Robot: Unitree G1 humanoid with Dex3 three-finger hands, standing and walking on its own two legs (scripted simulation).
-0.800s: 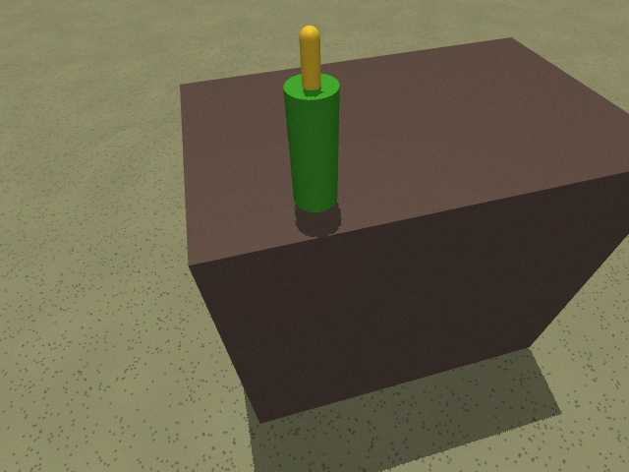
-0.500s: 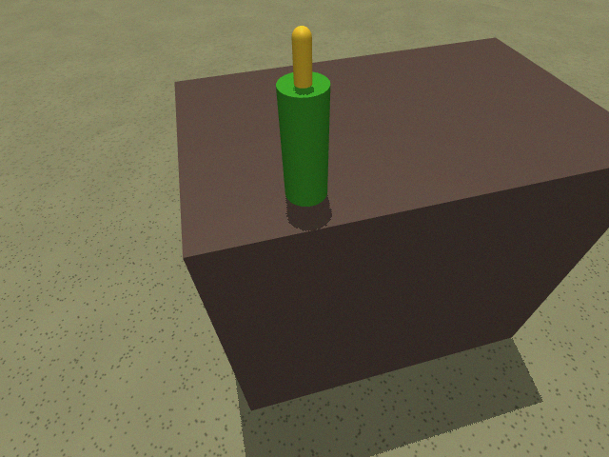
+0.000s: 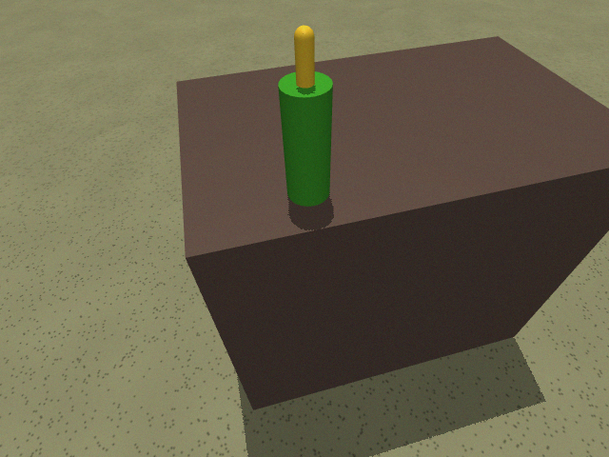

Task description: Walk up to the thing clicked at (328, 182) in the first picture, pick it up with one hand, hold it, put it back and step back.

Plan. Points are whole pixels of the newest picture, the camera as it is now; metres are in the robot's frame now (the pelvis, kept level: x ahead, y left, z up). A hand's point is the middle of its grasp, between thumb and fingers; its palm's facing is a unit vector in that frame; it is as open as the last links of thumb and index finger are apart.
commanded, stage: stand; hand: right
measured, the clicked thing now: (306, 124) +0.55 +0.04 +0.16
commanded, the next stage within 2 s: walk up in 0.32 s
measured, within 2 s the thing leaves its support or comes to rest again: neither
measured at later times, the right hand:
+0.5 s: hand out of the picture +0.09 -0.25 -0.16, palm faces -0.13 +0.93 -0.34, open 7.4 cm
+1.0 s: hand out of the picture +0.16 -0.11 -0.18, palm faces -0.26 +0.90 -0.35, open 7.4 cm
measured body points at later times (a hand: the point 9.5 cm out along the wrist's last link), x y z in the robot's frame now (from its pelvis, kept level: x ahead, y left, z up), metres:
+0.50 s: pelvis +0.00 +0.03 -0.01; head +0.02 +0.01 +0.44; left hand +0.04 +0.36 -0.11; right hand +0.10 -0.30 -0.14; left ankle +0.00 +0.16 -0.70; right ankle -0.01 -0.12 -0.75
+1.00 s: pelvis +0.04 +0.13 -0.03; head +0.08 +0.13 +0.42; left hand +0.03 +0.46 -0.15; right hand +0.17 -0.15 -0.16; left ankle +0.04 +0.25 -0.75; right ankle +0.09 +0.03 -0.75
